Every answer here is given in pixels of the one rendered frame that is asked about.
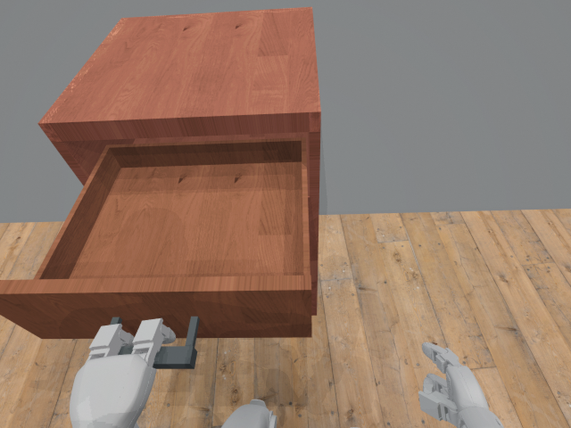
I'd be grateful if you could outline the robot right forearm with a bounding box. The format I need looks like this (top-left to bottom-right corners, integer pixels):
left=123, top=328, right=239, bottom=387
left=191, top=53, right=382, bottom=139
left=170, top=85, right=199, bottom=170
left=457, top=407, right=504, bottom=428

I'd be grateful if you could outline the left robot thigh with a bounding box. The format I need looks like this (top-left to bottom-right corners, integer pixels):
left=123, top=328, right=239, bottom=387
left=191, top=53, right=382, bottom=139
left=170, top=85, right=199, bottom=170
left=221, top=404, right=277, bottom=428

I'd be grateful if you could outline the robot left hand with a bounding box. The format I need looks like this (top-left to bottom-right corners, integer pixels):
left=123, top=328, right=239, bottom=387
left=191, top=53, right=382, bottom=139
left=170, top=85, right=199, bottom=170
left=70, top=318, right=176, bottom=428

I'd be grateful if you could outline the drawer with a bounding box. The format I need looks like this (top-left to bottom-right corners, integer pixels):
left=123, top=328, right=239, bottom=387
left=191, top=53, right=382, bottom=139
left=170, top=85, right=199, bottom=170
left=0, top=137, right=312, bottom=339

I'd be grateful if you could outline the handle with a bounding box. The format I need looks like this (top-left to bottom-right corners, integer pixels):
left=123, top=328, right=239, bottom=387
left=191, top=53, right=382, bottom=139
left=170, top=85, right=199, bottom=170
left=110, top=317, right=200, bottom=369

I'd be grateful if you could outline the robot right hand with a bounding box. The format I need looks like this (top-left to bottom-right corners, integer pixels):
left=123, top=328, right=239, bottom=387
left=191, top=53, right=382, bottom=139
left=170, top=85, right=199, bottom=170
left=418, top=342, right=489, bottom=426

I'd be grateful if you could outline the left robot shin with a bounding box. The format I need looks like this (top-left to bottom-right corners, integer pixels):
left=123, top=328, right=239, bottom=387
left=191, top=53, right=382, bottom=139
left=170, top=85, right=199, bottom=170
left=250, top=399, right=266, bottom=407

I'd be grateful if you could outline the cabinet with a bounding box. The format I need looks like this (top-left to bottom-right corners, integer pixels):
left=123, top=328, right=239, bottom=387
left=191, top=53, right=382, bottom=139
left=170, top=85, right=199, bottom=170
left=38, top=7, right=321, bottom=316

